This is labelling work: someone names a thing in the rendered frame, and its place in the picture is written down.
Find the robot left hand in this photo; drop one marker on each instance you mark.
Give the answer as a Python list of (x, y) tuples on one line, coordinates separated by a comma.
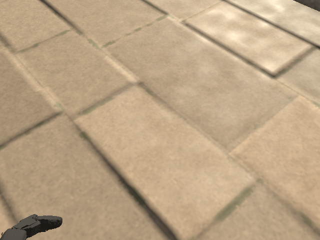
[(30, 226)]

